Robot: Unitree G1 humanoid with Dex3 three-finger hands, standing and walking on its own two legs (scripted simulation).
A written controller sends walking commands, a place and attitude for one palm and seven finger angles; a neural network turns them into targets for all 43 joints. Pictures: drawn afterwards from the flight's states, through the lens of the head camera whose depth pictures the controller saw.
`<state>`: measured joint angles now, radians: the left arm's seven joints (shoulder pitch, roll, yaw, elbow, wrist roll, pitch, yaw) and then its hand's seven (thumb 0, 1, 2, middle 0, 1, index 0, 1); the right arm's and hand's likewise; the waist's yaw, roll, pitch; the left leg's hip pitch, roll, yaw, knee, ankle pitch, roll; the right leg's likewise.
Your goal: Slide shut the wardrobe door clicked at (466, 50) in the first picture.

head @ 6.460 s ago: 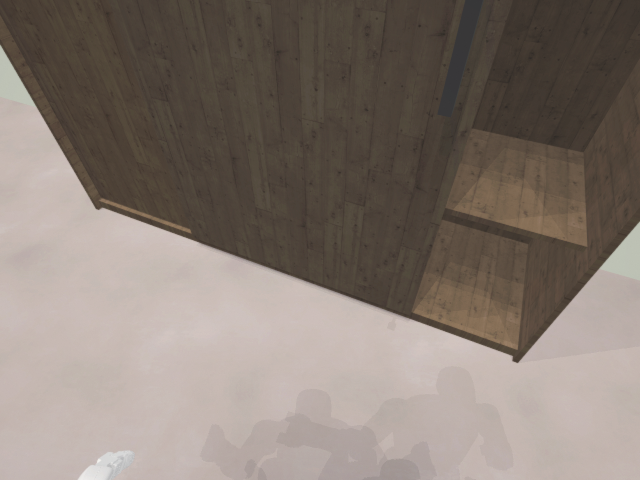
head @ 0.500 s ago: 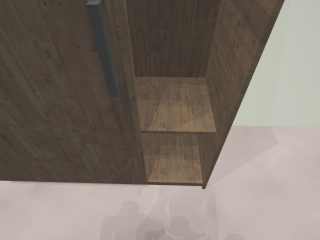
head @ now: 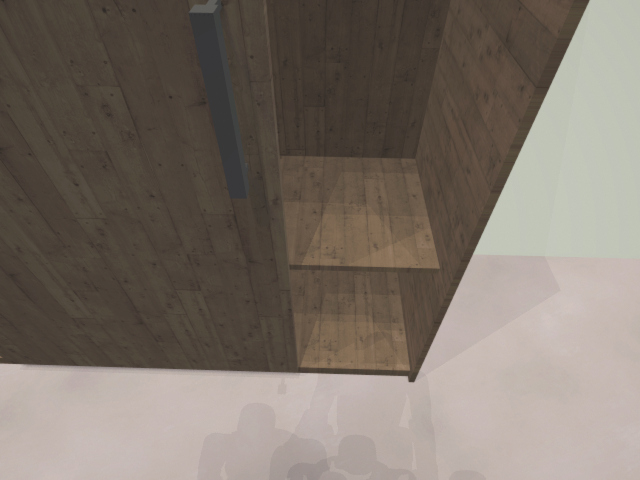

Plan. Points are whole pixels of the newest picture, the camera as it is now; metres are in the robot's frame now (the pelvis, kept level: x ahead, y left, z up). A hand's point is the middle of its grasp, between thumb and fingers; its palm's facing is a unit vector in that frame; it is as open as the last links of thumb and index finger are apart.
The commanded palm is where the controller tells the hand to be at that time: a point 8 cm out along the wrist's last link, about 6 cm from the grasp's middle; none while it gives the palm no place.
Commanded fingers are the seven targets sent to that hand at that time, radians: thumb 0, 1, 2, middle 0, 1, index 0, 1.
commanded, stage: look again from close up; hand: left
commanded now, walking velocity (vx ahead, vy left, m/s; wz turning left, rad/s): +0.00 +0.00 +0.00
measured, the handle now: (228, 109) +0.53 +0.16 +0.21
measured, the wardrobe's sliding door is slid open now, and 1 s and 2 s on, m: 0.36 0.36 0.36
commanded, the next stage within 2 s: shuffle to correct the standing spot in 1.44 s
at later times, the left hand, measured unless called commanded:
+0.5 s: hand out of the picture +0.00 +0.20 -0.18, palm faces +0.01 -0.98 -0.22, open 7.4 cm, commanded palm none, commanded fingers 0.00 0.90 0.90 -0.20 -0.30 -0.20 -0.30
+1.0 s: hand out of the picture -0.02 +0.17 -0.18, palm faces +0.02 -0.99 -0.17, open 7.4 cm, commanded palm none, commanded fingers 0.00 0.90 0.90 -0.20 -0.30 -0.20 -0.30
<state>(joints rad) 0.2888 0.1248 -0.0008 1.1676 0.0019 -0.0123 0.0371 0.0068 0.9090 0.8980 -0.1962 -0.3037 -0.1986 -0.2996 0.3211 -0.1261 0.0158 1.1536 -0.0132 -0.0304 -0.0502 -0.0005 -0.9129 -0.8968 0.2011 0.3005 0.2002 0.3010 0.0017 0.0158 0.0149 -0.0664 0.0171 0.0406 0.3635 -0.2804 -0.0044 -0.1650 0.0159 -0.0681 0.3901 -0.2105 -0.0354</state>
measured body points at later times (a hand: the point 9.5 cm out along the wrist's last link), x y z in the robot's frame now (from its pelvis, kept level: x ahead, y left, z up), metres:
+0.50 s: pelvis -0.01 +0.02 -0.01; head -0.02 +0.01 +0.44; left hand +0.00 +0.25 -0.16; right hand -0.03 -0.18 -0.18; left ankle -0.05 +0.12 -0.74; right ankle +0.00 -0.09 -0.74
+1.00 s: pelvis -0.01 +0.01 -0.01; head +0.00 +0.01 +0.44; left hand -0.02 +0.22 -0.17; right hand -0.03 -0.19 -0.17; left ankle -0.05 +0.12 -0.74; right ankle +0.00 -0.09 -0.74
